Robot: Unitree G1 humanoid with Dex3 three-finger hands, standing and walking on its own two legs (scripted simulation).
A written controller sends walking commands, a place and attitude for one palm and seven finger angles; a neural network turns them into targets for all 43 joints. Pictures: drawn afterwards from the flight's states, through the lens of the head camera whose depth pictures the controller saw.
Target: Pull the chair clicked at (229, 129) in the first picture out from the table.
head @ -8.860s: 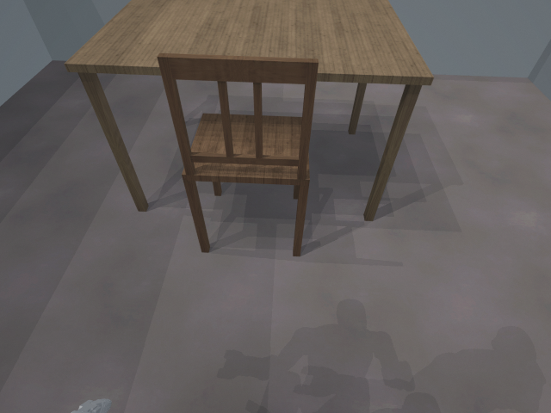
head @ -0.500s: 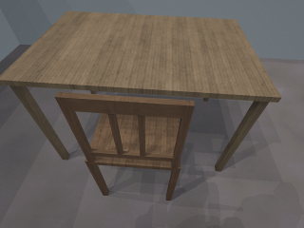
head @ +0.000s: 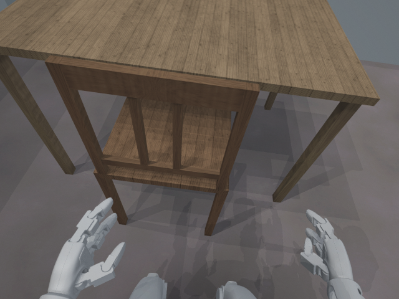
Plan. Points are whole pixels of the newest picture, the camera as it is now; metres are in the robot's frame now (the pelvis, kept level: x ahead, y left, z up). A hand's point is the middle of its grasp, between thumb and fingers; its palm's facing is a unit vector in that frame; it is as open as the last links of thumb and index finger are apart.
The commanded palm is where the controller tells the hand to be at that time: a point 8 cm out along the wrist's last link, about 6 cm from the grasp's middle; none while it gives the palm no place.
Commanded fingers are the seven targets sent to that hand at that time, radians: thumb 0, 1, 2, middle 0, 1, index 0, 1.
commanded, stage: raise the hand toward the chair's back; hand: left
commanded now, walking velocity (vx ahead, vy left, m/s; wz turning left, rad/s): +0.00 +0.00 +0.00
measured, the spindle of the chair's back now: (139, 133) +0.49 +0.18 -0.01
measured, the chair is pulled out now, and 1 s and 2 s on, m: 0.00 0.00 0.00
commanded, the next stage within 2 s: aim the fingers beside a spindle in 1.66 s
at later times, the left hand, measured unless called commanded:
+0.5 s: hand (86, 238) +0.21 +0.21 +0.04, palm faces +0.08 -0.99 -0.08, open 13.7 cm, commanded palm +0.19 +0.26 +0.03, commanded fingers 0.00 -0.22 0.42 -0.09 -0.12 -0.09 -0.12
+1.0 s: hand (81, 230) +0.23 +0.23 +0.03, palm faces -0.07 -1.00 -0.05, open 16.8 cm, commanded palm +0.21 +0.29 +0.04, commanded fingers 0.00 -0.50 0.30 -0.06 -0.08 -0.06 -0.08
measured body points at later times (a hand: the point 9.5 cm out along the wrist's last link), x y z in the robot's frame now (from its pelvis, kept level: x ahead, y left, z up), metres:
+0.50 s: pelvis +0.00 +0.01 -0.01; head +0.06 +0.01 +0.44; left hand +0.20 +0.26 +0.05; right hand +0.15 -0.24 -0.10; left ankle +0.04 +0.13 -0.66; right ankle +0.03 -0.10 -0.66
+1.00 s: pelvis +0.01 +0.03 +0.00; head +0.07 +0.05 +0.45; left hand +0.23 +0.28 +0.04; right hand +0.20 -0.19 -0.06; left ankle +0.04 +0.13 -0.66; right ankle +0.03 -0.10 -0.66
